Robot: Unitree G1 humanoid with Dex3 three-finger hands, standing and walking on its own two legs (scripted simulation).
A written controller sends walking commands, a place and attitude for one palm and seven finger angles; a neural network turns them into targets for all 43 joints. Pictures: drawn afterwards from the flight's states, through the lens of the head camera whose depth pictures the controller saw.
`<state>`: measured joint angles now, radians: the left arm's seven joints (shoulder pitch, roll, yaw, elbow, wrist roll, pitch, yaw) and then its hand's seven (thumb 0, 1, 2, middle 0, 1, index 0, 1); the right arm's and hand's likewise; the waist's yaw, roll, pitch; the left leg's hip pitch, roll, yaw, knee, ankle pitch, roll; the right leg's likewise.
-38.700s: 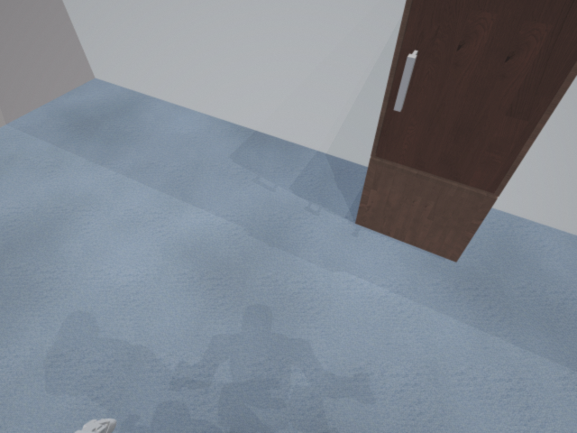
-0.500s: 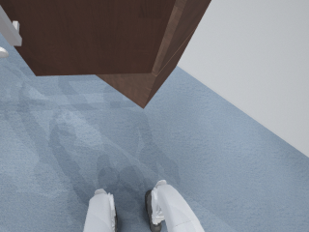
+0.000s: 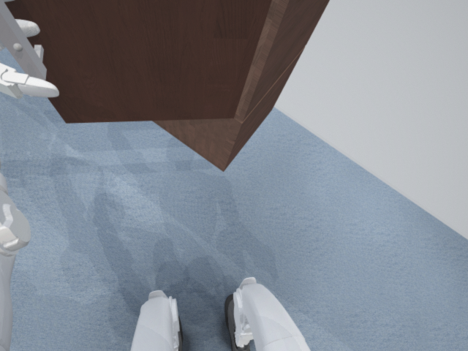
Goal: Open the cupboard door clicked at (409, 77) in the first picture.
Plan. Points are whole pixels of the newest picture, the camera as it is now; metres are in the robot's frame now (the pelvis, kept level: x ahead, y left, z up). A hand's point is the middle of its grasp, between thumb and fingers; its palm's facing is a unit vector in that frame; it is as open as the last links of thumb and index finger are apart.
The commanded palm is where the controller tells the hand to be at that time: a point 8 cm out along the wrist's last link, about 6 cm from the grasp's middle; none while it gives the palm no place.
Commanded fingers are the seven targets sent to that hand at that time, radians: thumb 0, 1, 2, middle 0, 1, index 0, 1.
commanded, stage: slide the fingers in behind the handle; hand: left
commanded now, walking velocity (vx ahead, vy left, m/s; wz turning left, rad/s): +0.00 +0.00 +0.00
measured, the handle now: (12, 22) +0.61 +0.26 +0.07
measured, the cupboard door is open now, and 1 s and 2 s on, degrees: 43 43 61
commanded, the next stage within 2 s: close the thumb around the handle in 0.50 s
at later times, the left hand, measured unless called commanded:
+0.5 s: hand (26, 46) +0.56 +0.23 +0.08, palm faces +0.03 -1.00 -0.02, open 14.0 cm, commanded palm +0.54 +0.26 +0.07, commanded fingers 0.00 -0.50 0.30 -0.30 -1.20 -0.30 -1.20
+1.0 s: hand (21, 49) +0.56 +0.24 +0.07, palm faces +0.03 -1.00 -0.01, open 9.6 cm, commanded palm +0.55 +0.27 +0.07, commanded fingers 0.00 0.68 0.80 -0.38 -1.33 -0.38 -1.33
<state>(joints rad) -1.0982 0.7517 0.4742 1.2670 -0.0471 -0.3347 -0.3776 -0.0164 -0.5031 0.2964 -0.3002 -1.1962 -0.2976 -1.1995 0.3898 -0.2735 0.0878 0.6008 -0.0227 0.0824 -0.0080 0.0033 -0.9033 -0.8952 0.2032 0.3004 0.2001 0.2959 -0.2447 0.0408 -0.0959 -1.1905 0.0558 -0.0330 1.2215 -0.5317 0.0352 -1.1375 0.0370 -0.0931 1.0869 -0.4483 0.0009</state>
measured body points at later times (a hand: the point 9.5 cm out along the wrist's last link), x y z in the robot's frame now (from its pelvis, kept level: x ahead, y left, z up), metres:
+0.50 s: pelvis +0.00 -0.01 +0.00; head +0.18 +0.03 +0.41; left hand +0.55 +0.29 +0.08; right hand -0.03 -0.27 -0.09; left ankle +0.01 +0.09 -0.64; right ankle +0.03 -0.13 -0.64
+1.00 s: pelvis +0.00 +0.00 +0.00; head +0.18 +0.04 +0.41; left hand +0.55 +0.30 +0.08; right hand -0.02 -0.27 -0.10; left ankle +0.01 +0.09 -0.64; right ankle +0.03 -0.13 -0.64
